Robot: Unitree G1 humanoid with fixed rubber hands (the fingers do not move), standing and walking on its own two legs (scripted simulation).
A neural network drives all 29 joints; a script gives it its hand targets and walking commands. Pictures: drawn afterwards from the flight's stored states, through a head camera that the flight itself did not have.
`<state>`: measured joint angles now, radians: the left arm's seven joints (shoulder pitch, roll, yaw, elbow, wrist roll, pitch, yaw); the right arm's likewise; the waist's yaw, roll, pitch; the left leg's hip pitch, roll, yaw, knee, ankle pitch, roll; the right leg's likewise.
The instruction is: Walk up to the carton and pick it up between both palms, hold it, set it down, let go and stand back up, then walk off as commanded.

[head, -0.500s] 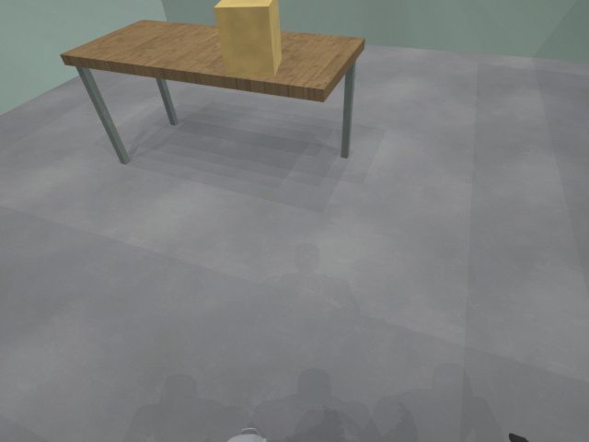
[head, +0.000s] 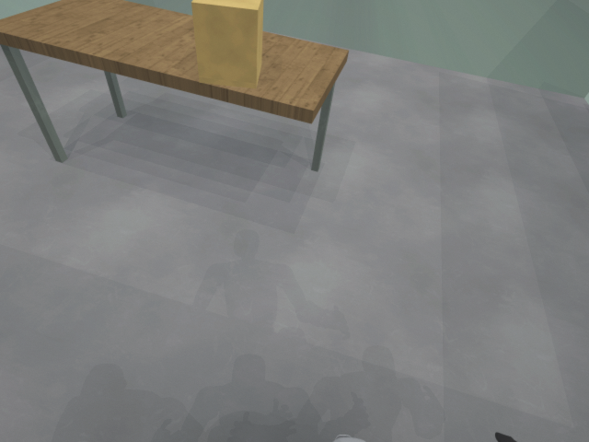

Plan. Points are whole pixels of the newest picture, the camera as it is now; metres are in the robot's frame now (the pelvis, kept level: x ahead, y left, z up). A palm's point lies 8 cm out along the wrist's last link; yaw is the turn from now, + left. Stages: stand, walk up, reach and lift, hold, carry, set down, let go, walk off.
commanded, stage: walk up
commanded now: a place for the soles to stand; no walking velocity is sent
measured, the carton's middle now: (231, 37) +1.36 +0.23 +0.01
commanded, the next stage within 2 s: none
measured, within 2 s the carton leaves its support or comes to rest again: neither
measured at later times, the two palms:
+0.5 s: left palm (56, 352) +0.28 +0.36 -0.09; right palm (442, 383) +0.28 -0.27 -0.15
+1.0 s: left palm (63, 256) +0.48 +0.45 -0.12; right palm (387, 298) +0.40 -0.18 -0.09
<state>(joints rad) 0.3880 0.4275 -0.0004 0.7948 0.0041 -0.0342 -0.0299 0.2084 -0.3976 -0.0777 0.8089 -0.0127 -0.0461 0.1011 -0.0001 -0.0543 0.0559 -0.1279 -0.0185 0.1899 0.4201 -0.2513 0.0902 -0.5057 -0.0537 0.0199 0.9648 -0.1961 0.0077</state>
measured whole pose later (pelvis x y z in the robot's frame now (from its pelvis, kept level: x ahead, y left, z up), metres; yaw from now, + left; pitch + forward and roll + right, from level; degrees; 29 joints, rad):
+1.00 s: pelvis +0.38 +0.15 -0.01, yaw -10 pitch -2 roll +0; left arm 0.35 0.43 0.00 0.80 0.01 -0.05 0.03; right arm 0.25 -0.40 -0.10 0.81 -0.01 -0.01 0.10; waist 0.00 -0.05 0.07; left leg -0.21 -0.03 0.24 0.55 -0.32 0.11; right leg -0.50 -0.05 0.04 0.99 -0.27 -0.02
